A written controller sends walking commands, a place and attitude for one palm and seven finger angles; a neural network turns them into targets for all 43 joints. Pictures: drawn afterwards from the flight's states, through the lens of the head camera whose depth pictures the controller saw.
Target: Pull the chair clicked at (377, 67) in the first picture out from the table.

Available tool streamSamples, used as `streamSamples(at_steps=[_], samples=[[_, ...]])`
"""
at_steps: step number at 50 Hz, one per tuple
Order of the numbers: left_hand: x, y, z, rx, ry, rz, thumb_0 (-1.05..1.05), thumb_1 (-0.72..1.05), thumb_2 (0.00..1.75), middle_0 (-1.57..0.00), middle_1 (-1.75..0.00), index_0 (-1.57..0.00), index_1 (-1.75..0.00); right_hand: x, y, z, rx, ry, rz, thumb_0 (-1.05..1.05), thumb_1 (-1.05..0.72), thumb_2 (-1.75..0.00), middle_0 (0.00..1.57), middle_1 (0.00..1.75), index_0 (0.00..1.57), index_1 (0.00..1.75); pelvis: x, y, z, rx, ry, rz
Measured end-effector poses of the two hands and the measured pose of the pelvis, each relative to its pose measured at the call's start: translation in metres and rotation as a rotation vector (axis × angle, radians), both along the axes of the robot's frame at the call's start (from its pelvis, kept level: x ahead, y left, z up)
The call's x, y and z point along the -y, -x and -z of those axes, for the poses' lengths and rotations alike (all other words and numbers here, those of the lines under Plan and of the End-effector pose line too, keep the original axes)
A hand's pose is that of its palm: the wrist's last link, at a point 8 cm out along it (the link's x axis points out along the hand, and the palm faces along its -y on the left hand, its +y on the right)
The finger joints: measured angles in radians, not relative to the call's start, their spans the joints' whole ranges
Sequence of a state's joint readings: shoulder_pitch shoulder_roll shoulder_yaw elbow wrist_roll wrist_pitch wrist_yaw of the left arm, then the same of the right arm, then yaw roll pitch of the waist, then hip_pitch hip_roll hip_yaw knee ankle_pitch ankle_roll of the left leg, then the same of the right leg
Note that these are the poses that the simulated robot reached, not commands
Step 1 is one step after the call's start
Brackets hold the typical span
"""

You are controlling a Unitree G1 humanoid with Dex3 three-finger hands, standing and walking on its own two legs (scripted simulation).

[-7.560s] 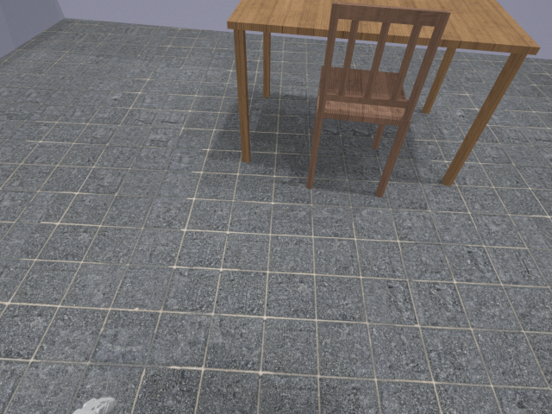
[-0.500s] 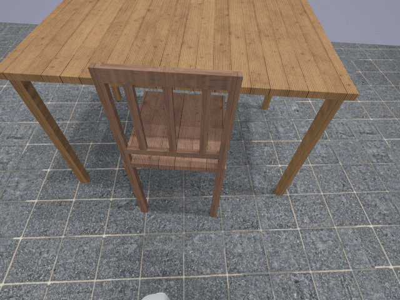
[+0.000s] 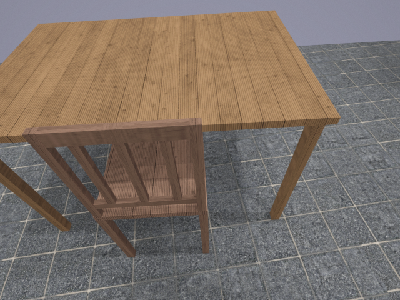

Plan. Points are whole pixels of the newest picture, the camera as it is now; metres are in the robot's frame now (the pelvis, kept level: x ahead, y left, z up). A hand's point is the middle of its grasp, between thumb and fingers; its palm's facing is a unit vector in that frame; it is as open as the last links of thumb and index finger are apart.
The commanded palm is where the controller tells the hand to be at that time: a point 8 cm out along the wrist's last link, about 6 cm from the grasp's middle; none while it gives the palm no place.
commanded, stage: come to a stop and stand still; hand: left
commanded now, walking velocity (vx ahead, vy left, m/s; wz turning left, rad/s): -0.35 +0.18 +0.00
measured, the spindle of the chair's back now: (134, 174) +0.44 +0.21 -0.07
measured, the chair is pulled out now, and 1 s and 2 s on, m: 0.00 0.00 0.00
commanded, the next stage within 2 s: look again from close up in 1.18 s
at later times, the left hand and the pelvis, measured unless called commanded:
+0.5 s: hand out of the picture +0.01 +0.26 -0.18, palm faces +0.06 -0.98 -0.17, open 7.4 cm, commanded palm none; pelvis -0.02 +0.07 +0.01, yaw +0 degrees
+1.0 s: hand out of the picture -0.08 +0.18 -0.15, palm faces +0.03 -0.98 -0.20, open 7.4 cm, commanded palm none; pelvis -0.06 +0.02 +0.02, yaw -2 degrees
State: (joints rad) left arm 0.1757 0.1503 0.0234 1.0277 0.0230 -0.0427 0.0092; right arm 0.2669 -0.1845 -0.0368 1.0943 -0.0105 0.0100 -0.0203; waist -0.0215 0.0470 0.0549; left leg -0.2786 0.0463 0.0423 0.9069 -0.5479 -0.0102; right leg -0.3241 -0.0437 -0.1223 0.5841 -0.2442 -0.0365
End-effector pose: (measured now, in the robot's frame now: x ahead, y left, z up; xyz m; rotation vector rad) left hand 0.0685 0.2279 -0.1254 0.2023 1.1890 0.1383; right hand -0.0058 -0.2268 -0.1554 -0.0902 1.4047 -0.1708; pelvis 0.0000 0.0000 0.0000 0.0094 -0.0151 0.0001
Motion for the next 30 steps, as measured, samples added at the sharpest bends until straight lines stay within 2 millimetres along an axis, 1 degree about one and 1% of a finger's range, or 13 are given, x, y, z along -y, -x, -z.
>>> streamSamples(at_steps=[1, 3, 7, 11, 14, 15, 17, 21, 26, 30], samples=[[0.003, -0.001, 0.000, -0.012, 0.001, -0.006, 0.00, 0.91, 0.90, -0.20, -0.30, -0.20, -0.30, 0.001, -0.007, -0.003, 0.006, 0.002, 0.001, 0.00, -0.91, -0.90, 0.20, 0.30, 0.20, 0.30, 0.001, -0.003, -0.002, -0.002, -0.002, 0.000], [0.001, -0.004, -0.002, -0.027, -0.006, -0.021, -0.01, 0.93, 0.90, -0.20, -0.30, -0.20, -0.30, 0.000, -0.021, -0.007, 0.017, 0.006, -0.004, 0.00, -0.91, -0.90, 0.20, 0.30, 0.20, 0.30, 0.001, -0.006, -0.006, -0.005, -0.005, -0.004], [-0.007, -0.003, 0.000, -0.049, -0.002, -0.041, -0.01, 0.93, 0.90, -0.20, -0.30, -0.20, -0.30, -0.004, -0.045, -0.013, 0.037, 0.017, -0.039, 0.00, -0.91, -0.90, 0.20, 0.30, 0.20, 0.30, -0.005, -0.007, -0.008, -0.007, -0.002, -0.009], [-0.024, 0.007, 0.007, -0.068, 0.005, -0.061, 0.00, 0.92, 0.90, -0.21, -0.30, -0.20, -0.30, -0.013, -0.063, -0.018, 0.072, 0.044, -0.067, 0.00, -0.91, -0.90, 0.20, 0.30, 0.20, 0.30, -0.019, -0.002, -0.006, -0.006, 0.008, -0.014], [-0.042, 0.017, 0.017, -0.084, 0.017, -0.072, 0.00, 0.91, 0.90, -0.20, -0.30, -0.20, -0.30, -0.023, -0.070, -0.023, 0.110, 0.071, -0.079, 0.00, -0.91, -0.90, 0.20, 0.30, 0.20, 0.30, -0.034, 0.002, -0.001, -0.003, 0.021, -0.018], [-0.049, 0.020, 0.023, -0.088, 0.023, -0.076, 0.00, 0.91, 0.90, -0.20, -0.30, -0.20, -0.30, -0.028, -0.071, -0.023, 0.125, 0.082, -0.082, 0.00, -0.91, -0.90, 0.20, 0.30, 0.20, 0.30, -0.039, 0.003, 0.002, -0.001, 0.029, -0.019], [-0.060, 0.028, 0.028, -0.103, 0.032, -0.087, 0.00, 0.91, 0.90, -0.20, -0.30, -0.20, -0.30, -0.038, -0.067, -0.027, 0.138, 0.095, -0.091, 0.00, -0.91, -0.90, 0.20, 0.30, 0.20, 0.30, -0.048, 0.006, 0.003, 0.008, 0.021, -0.017], [-0.073, 0.045, 0.025, -0.134, 0.045, -0.096, 0.00, 0.91, 0.90, -0.20, -0.30, -0.20, -0.30, -0.056, -0.056, -0.041, 0.139, 0.111, -0.100, 0.00, -0.91, -0.90, 0.20, 0.30, 0.20, 0.30, -0.059, 0.011, -0.007, 0.006, 0.032, -0.009], [-0.081, 0.074, 0.021, -0.191, 0.062, -0.089, 0.00, 0.91, 0.90, -0.20, -0.30, -0.20, -0.30, -0.065, -0.043, -0.051, 0.145, 0.127, -0.081, 0.00, -0.93, -0.90, 0.20, 0.30, 0.20, 0.30, -0.068, 0.019, -0.015, -0.008, 0.041, 0.009], [-0.082, 0.095, 0.020, -0.248, 0.064, -0.070, 0.00, 0.91, 0.90, -0.20, -0.30, -0.20, -0.30, -0.064, -0.024, -0.054, 0.145, 0.134, -0.043, 0.00, -0.93, -0.90, 0.20, 0.30, 0.20, 0.30, -0.069, 0.027, -0.018, -0.013, 0.044, 0.026]])
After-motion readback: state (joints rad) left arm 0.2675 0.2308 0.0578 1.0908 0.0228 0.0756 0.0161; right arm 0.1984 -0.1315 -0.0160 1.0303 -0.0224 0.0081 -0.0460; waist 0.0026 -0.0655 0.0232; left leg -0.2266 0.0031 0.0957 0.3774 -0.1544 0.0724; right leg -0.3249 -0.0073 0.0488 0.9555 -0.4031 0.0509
